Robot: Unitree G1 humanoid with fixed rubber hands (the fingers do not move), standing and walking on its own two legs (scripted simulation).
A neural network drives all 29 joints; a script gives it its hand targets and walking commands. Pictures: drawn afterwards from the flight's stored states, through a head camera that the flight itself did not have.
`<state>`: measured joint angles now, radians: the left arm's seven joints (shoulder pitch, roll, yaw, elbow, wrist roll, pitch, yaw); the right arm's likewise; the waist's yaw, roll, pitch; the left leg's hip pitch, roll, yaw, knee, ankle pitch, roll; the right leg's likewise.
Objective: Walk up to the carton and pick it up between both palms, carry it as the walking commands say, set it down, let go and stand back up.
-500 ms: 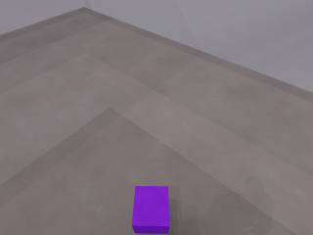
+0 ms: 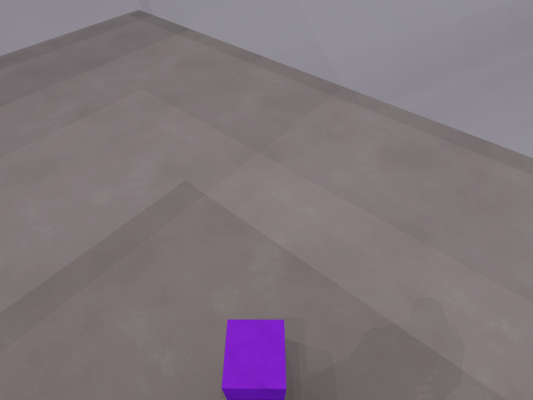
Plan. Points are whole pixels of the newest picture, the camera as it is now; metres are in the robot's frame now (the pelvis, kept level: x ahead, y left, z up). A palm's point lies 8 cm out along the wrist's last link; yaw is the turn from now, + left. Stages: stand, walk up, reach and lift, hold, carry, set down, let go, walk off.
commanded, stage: stand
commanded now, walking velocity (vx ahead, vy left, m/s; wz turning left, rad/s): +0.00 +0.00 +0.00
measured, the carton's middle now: (255, 360) +0.38 +0.06 -0.69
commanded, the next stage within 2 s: reach and lift in 0.14 s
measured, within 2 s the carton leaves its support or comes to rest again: neither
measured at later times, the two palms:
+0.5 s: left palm out of the picture +0.12 +0.24 -0.14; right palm out of the picture +0.14 -0.21 -0.15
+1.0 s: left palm (150, 368) +0.23 +0.23 -0.19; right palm (370, 371) +0.22 -0.18 -0.20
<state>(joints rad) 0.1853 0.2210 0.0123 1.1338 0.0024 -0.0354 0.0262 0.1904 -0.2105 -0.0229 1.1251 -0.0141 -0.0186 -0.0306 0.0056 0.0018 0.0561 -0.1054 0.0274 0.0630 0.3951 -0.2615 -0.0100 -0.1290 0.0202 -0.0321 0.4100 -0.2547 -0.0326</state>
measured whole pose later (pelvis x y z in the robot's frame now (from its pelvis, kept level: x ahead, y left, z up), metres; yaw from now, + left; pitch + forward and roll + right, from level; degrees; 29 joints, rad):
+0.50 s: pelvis -0.03 +0.01 -0.04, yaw +2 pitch +13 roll +0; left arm 0.07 0.17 0.07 0.53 0.05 0.40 -0.06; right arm 0.08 -0.15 -0.08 0.54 -0.04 0.41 -0.01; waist 0.01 0.02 -0.06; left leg -0.64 0.00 0.01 0.76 -0.36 0.01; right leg -0.64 -0.01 -0.05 0.76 -0.35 -0.02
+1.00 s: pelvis -0.12 +0.02 -0.10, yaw +1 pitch +18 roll +0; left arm -0.55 0.20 0.17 0.65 -0.02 0.44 0.00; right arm -0.51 -0.16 -0.15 0.62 0.04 0.45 -0.04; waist 0.00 0.01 0.09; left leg -1.08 0.00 0.02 1.13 -0.37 0.03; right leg -1.08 0.00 -0.01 1.11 -0.35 0.00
